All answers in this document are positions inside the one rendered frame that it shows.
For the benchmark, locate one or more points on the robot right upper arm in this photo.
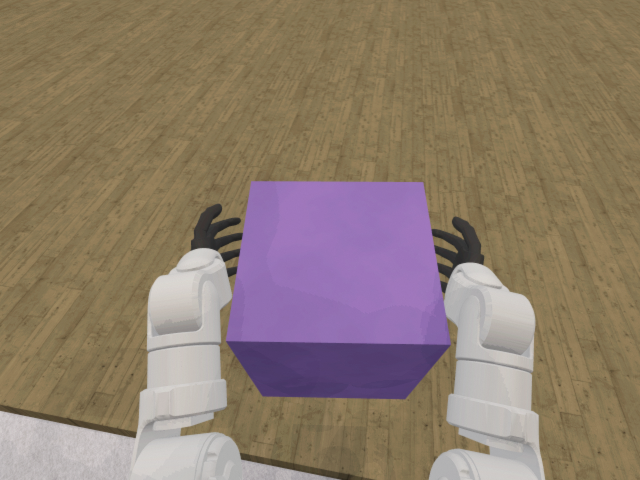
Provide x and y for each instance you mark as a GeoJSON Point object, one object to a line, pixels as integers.
{"type": "Point", "coordinates": [460, 464]}

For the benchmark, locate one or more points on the right robot hand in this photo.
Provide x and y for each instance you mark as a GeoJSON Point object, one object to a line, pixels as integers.
{"type": "Point", "coordinates": [469, 249]}

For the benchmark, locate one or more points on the carton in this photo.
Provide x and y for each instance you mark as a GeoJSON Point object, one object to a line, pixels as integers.
{"type": "Point", "coordinates": [337, 292]}

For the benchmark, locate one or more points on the robot left upper arm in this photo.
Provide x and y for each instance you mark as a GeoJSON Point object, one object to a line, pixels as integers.
{"type": "Point", "coordinates": [207, 456]}

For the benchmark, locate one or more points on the left robot forearm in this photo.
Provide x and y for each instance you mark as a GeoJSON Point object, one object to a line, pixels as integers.
{"type": "Point", "coordinates": [184, 385]}

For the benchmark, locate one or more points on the right robot forearm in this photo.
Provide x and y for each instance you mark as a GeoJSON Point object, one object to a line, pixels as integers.
{"type": "Point", "coordinates": [491, 403]}

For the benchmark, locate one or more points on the left robot hand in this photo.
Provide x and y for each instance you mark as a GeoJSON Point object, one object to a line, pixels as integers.
{"type": "Point", "coordinates": [205, 232]}

